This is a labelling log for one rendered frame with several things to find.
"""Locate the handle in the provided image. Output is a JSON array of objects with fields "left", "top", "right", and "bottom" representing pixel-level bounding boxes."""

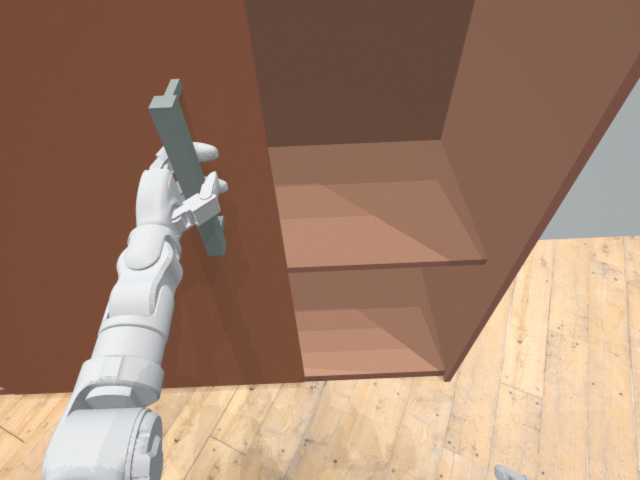
[{"left": 148, "top": 79, "right": 226, "bottom": 256}]

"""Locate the wardrobe door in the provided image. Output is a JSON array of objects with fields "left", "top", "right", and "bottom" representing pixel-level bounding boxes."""
[{"left": 0, "top": 0, "right": 304, "bottom": 395}]

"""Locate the left robot upper arm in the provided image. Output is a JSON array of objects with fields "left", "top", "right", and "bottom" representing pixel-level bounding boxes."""
[{"left": 45, "top": 407, "right": 163, "bottom": 480}]

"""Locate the robot left forearm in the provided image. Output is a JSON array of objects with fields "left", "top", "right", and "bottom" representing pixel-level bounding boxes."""
[{"left": 41, "top": 224, "right": 183, "bottom": 480}]

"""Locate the robot left hand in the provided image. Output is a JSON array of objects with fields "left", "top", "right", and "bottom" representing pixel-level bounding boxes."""
[{"left": 136, "top": 142, "right": 229, "bottom": 241}]

